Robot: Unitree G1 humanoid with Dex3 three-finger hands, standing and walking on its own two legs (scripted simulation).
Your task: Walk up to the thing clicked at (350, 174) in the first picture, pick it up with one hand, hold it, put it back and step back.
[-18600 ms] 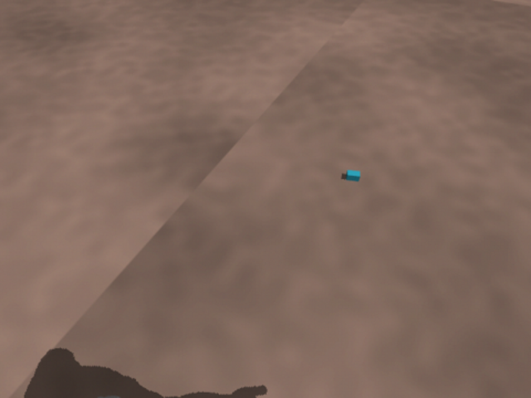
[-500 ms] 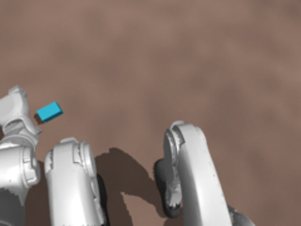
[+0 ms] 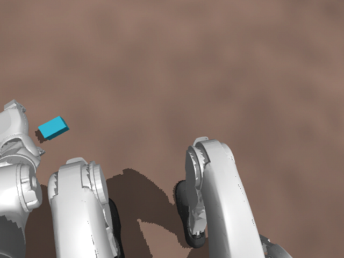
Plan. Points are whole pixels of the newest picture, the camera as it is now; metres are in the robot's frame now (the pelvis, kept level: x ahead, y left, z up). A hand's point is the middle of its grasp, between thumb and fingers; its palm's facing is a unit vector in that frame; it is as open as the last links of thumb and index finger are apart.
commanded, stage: rise first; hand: left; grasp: from above
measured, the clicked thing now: (54, 128) +0.44 +0.28 -0.30
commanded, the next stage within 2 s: approach in 0.28 s
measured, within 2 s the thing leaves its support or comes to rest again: neither
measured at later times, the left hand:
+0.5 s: hand (25, 139) +0.39 +0.31 -0.19, palm faces -0.35 -0.25 -0.90, open 12.9 cm
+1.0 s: hand (43, 119) +0.44 +0.26 -0.17, palm faces -0.39 -0.25 -0.88, open 14.1 cm
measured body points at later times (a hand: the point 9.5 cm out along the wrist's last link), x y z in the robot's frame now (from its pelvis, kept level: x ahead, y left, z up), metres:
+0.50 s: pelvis +0.00 +0.00 +0.00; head +0.23 +0.06 +0.38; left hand +0.41 +0.32 -0.14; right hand +0.04 -0.26 -0.11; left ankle +0.08 +0.13 -0.28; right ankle +0.10 -0.12 -0.28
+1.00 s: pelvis +0.00 +0.00 +0.01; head +0.24 +0.02 +0.39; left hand +0.46 +0.27 -0.12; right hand -0.02 -0.26 -0.10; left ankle +0.08 +0.13 -0.28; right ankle +0.10 -0.12 -0.28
